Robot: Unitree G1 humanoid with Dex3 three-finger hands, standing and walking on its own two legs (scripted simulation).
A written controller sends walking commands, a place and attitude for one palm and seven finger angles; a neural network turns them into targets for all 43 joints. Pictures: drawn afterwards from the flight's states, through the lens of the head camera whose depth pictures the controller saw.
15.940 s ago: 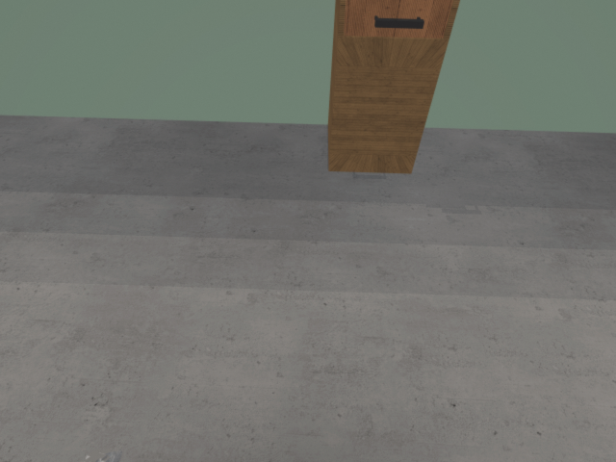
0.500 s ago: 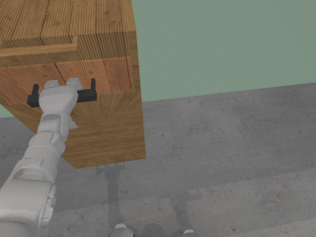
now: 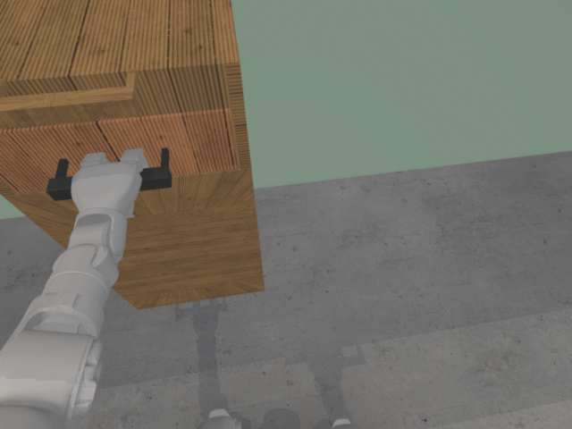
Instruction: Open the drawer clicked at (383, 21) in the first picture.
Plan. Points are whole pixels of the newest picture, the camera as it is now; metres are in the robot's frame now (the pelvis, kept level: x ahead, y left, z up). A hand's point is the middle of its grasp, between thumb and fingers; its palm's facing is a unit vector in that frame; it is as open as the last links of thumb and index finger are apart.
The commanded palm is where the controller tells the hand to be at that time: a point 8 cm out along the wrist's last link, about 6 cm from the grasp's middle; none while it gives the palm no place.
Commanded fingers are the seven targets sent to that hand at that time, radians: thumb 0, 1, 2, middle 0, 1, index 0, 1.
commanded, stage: pull the drawer open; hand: left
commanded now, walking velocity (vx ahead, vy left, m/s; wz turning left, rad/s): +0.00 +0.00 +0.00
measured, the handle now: (113, 171) +0.51 +0.26 +0.02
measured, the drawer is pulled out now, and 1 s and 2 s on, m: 0.00 0.11 0.23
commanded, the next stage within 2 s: none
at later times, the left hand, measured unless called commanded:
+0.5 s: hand (121, 230) +0.41 +0.23 +0.00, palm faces -0.02 -0.05 -1.00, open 6.0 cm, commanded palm +0.37 +0.24 +0.06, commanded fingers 0.00 0.90 0.90 -0.40 -1.35 -0.40 -1.35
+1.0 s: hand (118, 271) +0.34 +0.22 +0.00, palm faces -0.02 -0.07 -1.00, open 6.0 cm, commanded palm +0.30 +0.23 +0.06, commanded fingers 0.00 0.90 0.90 -0.40 -1.35 -0.40 -1.35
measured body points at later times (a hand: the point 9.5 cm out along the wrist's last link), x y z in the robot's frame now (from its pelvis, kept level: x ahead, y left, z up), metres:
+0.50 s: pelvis +0.01 +0.00 +0.01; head +0.08 -0.01 +0.45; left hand +0.41 +0.23 +0.06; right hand +0.07 -0.26 -0.13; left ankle +0.02 +0.13 -0.69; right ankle -0.04 -0.13 -0.69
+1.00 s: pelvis +0.01 -0.01 +0.01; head +0.06 -0.02 +0.46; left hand +0.34 +0.23 +0.06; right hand +0.14 -0.26 -0.11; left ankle +0.02 +0.13 -0.69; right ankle -0.04 -0.13 -0.69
